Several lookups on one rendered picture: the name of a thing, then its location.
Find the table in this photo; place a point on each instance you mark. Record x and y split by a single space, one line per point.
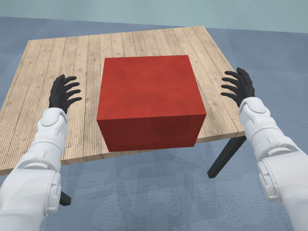
83 56

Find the robot right forearm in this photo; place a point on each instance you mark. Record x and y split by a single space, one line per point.
262 132

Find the carton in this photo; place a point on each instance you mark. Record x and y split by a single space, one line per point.
149 102

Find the right robot hand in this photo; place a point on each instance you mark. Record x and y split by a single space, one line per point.
244 86

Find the left robot hand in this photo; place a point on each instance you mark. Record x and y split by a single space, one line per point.
59 97

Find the left robot upper arm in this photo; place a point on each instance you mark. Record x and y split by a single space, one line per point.
28 197

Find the robot left forearm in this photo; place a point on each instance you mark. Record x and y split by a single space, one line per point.
48 145

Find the right robot upper arm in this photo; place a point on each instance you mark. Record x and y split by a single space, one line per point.
284 178

